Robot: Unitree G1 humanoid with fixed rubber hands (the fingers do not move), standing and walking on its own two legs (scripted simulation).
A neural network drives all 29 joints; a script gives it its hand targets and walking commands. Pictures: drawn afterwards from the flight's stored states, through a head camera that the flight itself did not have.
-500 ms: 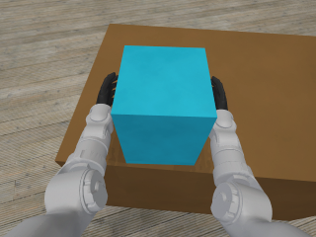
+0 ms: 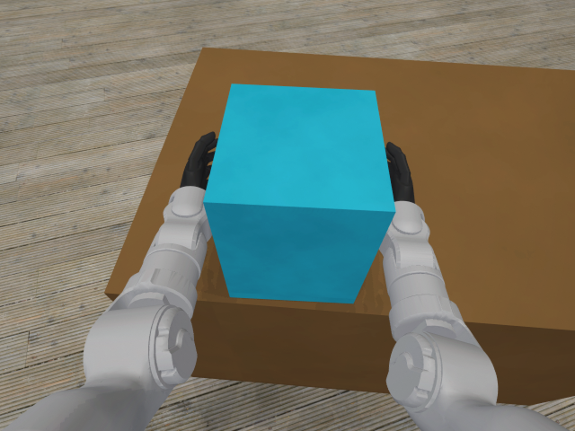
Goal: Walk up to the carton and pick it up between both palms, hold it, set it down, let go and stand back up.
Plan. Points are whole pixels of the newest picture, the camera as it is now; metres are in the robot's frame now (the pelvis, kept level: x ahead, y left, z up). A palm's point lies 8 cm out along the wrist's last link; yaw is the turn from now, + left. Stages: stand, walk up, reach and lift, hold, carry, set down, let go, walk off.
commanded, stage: reach and lift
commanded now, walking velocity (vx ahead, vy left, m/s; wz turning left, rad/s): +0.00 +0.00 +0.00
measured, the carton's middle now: (296, 201) +0.43 -0.05 +0.05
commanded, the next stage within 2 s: none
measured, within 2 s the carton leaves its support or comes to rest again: leaves its support in 0.10 s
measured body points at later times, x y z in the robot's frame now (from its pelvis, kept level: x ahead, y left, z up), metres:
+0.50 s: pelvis -0.01 -0.01 +0.01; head +0.00 -0.01 +0.46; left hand +0.45 +0.11 +0.17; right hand +0.42 -0.18 +0.17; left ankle -0.03 +0.10 -0.75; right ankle -0.02 -0.13 -0.75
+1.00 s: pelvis -0.03 +0.00 +0.01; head -0.04 +0.00 +0.46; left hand +0.40 +0.11 +0.18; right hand +0.38 -0.18 +0.16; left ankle -0.03 +0.10 -0.75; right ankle -0.02 -0.13 -0.75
